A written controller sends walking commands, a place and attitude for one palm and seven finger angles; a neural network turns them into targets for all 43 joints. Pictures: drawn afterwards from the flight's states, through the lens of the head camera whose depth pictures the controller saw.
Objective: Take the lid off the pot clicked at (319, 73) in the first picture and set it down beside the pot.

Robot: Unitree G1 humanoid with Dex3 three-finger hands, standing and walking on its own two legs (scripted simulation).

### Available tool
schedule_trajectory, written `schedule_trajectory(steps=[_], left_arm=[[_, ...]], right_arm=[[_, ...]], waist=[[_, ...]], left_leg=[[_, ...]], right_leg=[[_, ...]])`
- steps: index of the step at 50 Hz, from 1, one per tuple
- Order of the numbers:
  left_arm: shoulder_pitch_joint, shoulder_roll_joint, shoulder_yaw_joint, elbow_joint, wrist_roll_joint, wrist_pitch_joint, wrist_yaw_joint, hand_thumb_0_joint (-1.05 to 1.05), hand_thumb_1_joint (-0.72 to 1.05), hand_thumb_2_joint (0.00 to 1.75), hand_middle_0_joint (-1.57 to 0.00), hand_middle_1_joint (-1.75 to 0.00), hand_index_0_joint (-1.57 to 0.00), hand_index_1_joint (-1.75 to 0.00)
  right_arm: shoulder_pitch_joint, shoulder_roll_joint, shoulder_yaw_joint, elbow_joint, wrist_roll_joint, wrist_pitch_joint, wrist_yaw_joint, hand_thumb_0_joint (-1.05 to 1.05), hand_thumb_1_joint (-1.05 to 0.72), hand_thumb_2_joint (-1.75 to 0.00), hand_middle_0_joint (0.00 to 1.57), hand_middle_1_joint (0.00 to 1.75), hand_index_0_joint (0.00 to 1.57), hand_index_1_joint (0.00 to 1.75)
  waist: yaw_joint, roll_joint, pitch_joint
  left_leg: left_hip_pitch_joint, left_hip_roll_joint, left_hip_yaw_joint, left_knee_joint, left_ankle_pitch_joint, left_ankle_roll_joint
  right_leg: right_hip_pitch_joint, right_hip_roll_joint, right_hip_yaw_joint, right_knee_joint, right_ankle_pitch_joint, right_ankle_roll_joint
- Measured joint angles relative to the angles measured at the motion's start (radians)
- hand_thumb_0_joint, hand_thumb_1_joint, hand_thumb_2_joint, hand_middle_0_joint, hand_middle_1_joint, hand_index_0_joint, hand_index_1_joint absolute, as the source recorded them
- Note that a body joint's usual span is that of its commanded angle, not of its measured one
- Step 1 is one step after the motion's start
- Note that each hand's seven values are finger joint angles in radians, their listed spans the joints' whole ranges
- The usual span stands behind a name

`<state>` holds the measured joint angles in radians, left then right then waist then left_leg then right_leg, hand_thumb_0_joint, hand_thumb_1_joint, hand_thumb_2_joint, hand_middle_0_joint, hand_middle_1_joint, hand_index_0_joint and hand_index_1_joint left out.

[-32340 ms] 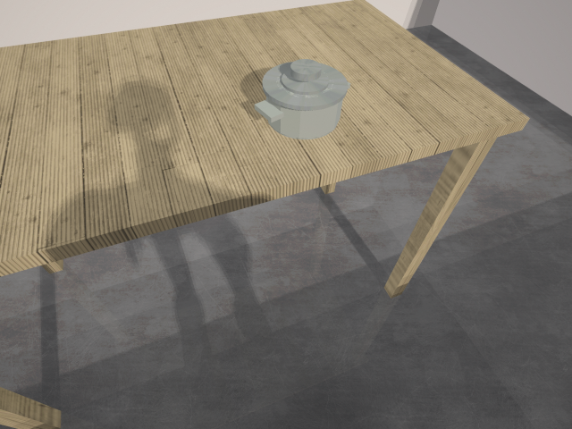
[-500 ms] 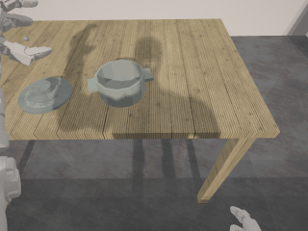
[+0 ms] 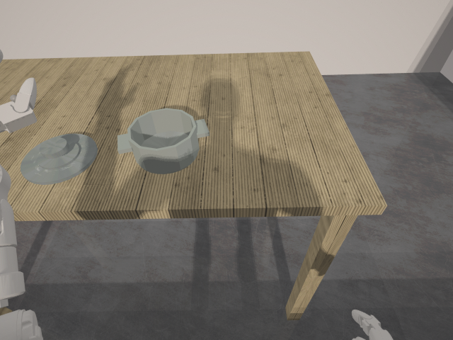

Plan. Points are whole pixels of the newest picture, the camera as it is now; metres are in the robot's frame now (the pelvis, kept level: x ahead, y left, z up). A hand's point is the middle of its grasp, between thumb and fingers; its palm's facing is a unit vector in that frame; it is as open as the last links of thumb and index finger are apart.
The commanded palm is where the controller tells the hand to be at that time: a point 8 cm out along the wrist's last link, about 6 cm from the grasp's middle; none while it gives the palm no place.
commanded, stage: draw the hand back to the body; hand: left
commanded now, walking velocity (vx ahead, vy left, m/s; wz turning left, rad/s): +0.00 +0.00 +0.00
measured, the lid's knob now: (54, 148) +0.46 +0.41 +0.09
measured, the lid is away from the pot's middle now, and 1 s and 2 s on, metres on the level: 0.24 0.24 0.24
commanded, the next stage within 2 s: step back with the hand held close in 1.12 s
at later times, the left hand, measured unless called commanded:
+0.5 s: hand out of the picture +0.24 +0.27 +0.29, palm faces +0.54 -0.81 -0.20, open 7.5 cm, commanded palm +0.18 +0.30 +0.28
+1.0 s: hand out of the picture +0.15 +0.25 +0.27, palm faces +0.50 -0.81 -0.29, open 7.4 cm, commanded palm +0.10 +0.30 +0.27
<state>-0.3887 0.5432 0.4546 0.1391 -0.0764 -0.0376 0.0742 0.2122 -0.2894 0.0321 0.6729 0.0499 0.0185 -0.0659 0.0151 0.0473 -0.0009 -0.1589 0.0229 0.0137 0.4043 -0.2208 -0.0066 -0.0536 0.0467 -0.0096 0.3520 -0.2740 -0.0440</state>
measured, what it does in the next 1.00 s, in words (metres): stands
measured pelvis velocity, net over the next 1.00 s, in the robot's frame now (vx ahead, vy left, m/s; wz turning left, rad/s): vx -0.03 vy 0.01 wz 0.01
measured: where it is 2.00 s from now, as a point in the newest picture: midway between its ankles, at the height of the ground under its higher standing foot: outside the picture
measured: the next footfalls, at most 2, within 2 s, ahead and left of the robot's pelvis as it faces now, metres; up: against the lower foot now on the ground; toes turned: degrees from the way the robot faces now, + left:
none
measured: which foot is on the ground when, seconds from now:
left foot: down 0.00-1.00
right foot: down 0.00-1.00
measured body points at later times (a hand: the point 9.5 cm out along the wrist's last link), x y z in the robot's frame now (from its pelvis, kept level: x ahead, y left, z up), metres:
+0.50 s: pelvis -0.01 +0.00 +0.00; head -0.04 -0.03 +0.45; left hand +0.21 +0.31 +0.29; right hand +0.19 -0.22 -0.09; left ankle +0.00 +0.13 -0.74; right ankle -0.05 -0.09 -0.74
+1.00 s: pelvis -0.03 +0.01 +0.00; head -0.07 +0.00 +0.45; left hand +0.12 +0.29 +0.29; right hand +0.17 -0.19 -0.08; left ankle +0.00 +0.13 -0.74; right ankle -0.05 -0.09 -0.74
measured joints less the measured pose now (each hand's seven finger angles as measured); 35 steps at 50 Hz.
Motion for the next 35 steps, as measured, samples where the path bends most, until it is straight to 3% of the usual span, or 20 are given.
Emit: schedule_trajectory(steps=[19, 35], left_arm=[[0.222, -0.094, -0.003, -0.279, -0.037, -0.012, 0.003, 0.01, 0.8, 0.89, -0.23, -0.33, -0.23, -0.33], [0.441, -0.15, -0.011, -0.523, -0.052, -0.048, 0.002, 0.02, 0.89, 0.89, -0.2, -0.3, -0.21, -0.3]], right_arm=[[-0.079, 0.046, 0.014, -0.005, -0.02, -0.047, 0.0, 0.01, -0.91, -0.9, 0.2, 0.3, 0.2, 0.3], [-0.063, 0.064, 0.009, 0.02, -0.037, -0.075, -0.004, 0.02, -0.9, -0.9, 0.2, 0.3, 0.2, 0.3]], waist=[[0.045, 0.011, 0.013], [0.05, 0.013, 0.02]], left_leg=[[0.048, 0.006, -0.011, -0.021, 0.02, -0.008], [0.073, -0.002, -0.006, -0.03, 0.034, 0.002]], right_leg=[[0.05, 0.007, -0.011, -0.019, 0.016, -0.01], [0.077, -0.002, -0.007, -0.035, 0.034, 0.003]])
